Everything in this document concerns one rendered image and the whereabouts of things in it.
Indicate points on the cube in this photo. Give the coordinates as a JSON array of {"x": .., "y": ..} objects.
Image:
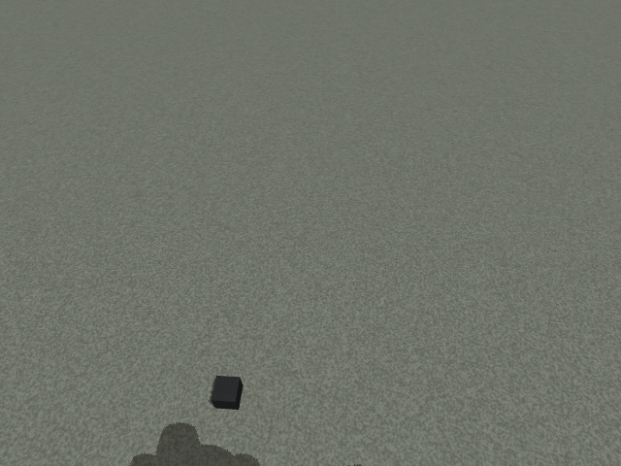
[{"x": 227, "y": 392}]

